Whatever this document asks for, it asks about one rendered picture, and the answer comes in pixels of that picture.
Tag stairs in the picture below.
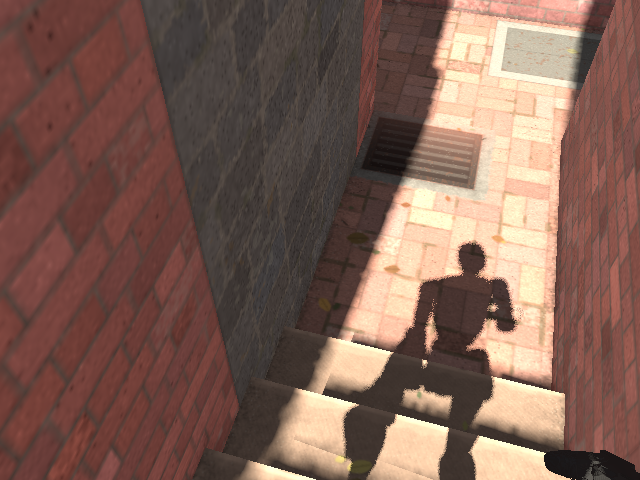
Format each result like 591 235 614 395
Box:
192 326 576 480

